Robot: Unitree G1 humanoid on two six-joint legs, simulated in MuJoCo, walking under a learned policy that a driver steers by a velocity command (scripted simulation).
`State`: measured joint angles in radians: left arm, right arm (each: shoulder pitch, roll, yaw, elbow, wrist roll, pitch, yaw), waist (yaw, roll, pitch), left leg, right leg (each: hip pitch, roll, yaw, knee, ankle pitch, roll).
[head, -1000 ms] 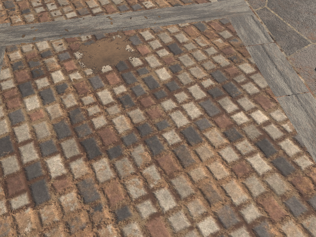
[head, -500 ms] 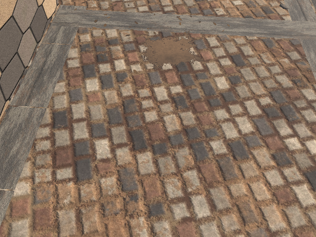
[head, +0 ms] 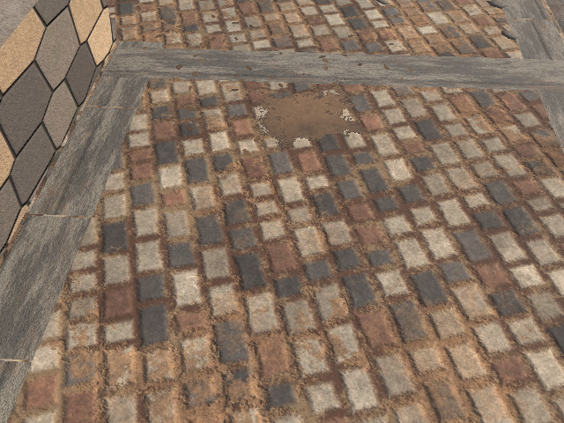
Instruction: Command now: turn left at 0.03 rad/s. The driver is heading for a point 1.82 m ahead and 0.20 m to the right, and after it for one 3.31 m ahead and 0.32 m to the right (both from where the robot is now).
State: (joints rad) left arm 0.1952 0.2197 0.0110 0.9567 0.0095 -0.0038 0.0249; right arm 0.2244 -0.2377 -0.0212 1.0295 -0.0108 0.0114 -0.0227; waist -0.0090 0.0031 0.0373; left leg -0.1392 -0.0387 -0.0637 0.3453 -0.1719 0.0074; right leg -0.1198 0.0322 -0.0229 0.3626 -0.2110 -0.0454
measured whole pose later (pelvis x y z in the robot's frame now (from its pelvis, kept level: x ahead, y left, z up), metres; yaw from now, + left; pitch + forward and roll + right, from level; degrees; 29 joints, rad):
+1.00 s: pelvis +0.02 -0.01 +0.00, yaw +0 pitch -1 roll +0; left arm 0.33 0.16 0.01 1.13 0.01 0.00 0.04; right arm 0.30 -0.16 0.01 1.18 -0.03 0.01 -0.04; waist 0.01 0.01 0.00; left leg -0.20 -0.01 -0.04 0.52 -0.36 0.03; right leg -0.12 0.07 -0.02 0.40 -0.28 -0.08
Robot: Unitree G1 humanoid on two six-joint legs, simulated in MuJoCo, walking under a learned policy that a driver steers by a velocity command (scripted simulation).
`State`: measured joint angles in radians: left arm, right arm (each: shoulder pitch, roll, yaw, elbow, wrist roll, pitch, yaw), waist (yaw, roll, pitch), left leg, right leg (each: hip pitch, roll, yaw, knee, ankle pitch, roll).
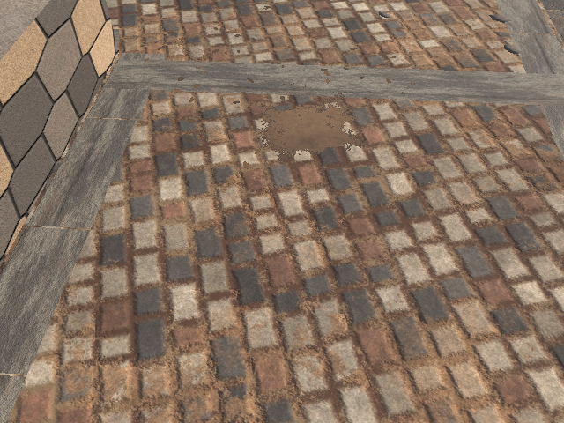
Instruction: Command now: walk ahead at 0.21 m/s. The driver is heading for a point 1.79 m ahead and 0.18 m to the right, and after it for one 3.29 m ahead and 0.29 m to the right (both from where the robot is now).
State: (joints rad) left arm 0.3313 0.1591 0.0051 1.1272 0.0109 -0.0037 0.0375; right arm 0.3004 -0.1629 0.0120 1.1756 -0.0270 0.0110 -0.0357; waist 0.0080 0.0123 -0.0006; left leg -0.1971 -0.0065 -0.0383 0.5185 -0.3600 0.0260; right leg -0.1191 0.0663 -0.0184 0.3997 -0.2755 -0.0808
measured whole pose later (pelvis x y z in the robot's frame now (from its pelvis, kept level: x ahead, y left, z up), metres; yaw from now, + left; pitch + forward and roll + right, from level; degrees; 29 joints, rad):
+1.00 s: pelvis +0.26 +0.07 +0.00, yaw +1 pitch -1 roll -1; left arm 0.29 0.17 0.05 1.08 0.01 0.01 0.01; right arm 0.43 -0.13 -0.02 1.12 -0.03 -0.03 -0.03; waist -0.02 0.00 -0.01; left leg -0.11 -0.01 0.03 0.45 -0.33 0.05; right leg -0.32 0.03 -0.07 0.68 -0.37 -0.06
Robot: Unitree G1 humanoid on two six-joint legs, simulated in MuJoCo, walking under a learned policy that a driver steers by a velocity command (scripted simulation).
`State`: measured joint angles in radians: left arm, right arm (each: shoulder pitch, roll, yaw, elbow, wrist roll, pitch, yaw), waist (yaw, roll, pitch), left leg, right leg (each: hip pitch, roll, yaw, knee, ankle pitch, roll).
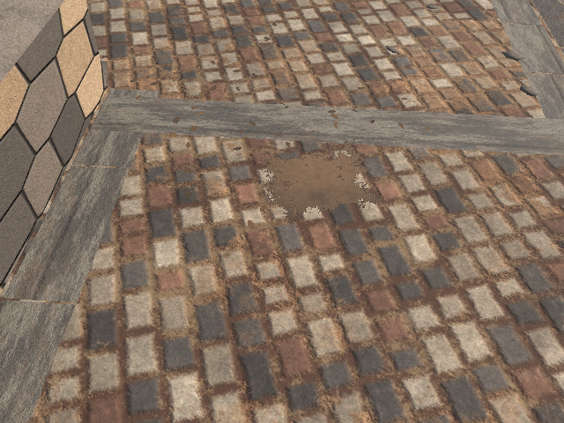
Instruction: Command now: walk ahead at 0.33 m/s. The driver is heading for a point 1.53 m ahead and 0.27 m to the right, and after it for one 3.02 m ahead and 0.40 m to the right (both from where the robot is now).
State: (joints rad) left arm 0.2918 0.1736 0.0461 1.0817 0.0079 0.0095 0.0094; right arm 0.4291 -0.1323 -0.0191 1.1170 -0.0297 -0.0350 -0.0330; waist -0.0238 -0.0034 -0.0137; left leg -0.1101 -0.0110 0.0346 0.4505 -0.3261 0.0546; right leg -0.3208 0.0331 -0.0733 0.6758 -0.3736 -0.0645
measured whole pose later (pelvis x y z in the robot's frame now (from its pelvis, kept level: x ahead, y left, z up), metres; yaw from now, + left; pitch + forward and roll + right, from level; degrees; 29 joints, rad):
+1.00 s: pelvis +0.28 -0.04 +0.00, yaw -1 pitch -2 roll +0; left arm 0.33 0.13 0.00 1.11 0.01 -0.02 0.04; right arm 0.24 -0.13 -0.02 1.11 0.00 -0.02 -0.04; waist 0.01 -0.01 0.04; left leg -0.20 -0.03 0.07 0.41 -0.18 0.05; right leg -0.04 0.01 -0.09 0.38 -0.31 -0.03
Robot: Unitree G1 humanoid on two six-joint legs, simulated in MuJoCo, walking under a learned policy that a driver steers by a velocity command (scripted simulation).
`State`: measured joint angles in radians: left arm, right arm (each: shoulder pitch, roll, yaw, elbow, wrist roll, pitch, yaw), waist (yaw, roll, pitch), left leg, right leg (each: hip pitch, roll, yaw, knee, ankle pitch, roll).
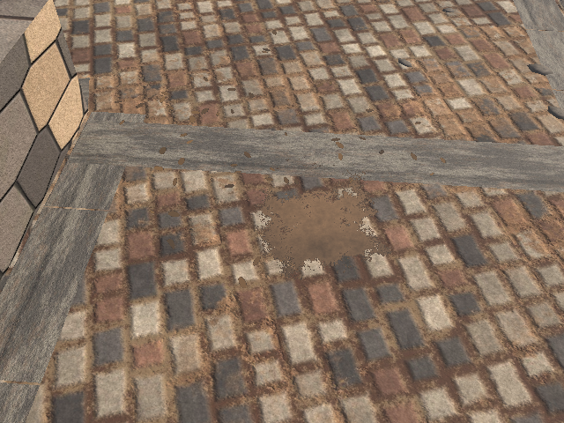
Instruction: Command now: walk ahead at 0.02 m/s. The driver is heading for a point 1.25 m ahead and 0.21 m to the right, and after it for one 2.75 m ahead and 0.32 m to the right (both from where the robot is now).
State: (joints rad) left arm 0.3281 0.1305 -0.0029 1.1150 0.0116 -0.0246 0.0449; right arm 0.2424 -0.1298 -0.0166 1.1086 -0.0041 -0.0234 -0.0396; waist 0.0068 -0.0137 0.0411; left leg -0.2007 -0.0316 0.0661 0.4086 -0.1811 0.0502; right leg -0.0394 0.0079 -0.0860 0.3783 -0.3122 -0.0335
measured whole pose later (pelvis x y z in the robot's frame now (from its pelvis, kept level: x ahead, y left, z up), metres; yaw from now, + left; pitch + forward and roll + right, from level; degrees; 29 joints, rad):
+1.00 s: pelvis +0.18 +0.07 +0.00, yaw +0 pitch +0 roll +0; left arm 0.24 0.19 0.05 1.00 0.03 -0.06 -0.03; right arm 0.41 -0.15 -0.04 1.08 -0.02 -0.09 0.00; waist -0.01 -0.03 0.02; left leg -0.10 -0.05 0.10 0.32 -0.22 0.08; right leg -0.52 -0.08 -0.04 1.08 -0.23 -0.07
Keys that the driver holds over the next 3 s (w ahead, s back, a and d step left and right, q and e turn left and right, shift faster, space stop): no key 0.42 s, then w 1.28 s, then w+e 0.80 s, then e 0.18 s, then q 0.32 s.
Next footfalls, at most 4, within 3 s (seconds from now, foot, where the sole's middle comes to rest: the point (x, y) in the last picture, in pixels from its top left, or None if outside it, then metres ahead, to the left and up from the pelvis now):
0.78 left None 0.19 0.14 -0.78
1.30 right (312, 416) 0.53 -0.04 -0.78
1.86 left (241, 300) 0.85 0.14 -0.78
2.40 right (323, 236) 1.08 -0.09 -0.78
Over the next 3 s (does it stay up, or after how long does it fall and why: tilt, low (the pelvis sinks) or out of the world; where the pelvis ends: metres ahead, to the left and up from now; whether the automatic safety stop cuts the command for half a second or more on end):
stays up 1.18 -0.08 -0.01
